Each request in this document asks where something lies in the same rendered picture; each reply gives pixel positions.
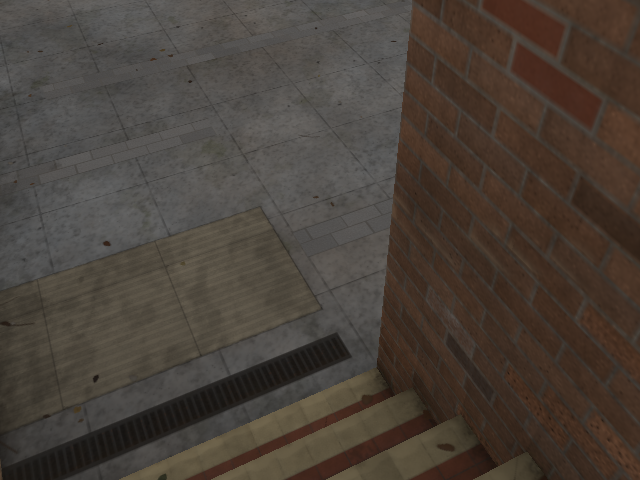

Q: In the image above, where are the stairs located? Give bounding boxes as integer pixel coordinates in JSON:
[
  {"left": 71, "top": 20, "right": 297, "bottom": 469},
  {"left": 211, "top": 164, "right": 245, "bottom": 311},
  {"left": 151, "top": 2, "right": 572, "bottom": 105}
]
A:
[{"left": 119, "top": 367, "right": 548, "bottom": 480}]

